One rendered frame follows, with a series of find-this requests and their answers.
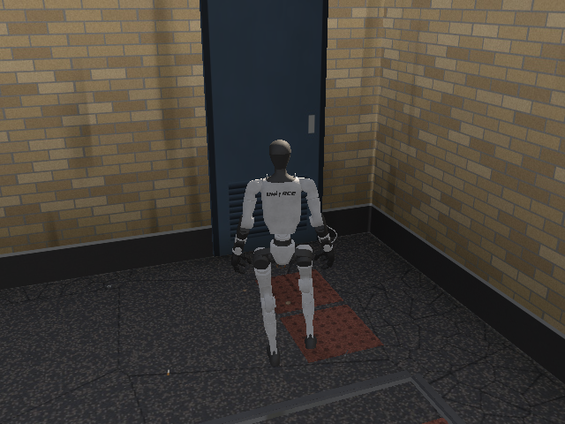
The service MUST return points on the robot right forearm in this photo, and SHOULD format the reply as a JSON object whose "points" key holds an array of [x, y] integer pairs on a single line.
{"points": [[323, 236]]}

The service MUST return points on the robot right upper arm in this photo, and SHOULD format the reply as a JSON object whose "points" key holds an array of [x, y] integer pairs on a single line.
{"points": [[308, 186]]}

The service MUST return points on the robot left forearm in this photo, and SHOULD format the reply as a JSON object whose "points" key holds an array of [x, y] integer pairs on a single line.
{"points": [[240, 238]]}

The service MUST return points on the robot right hand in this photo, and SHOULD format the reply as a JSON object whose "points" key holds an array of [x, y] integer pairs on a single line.
{"points": [[327, 255]]}

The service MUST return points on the left robot foot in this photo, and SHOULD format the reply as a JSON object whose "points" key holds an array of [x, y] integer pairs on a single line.
{"points": [[275, 358]]}

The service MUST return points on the right robot thigh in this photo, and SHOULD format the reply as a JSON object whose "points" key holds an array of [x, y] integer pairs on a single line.
{"points": [[304, 259]]}

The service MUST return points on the robot left hand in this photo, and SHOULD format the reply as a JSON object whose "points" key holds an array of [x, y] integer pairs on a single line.
{"points": [[235, 260]]}

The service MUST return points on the robot left upper arm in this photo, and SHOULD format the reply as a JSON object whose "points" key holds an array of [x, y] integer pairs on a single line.
{"points": [[253, 187]]}

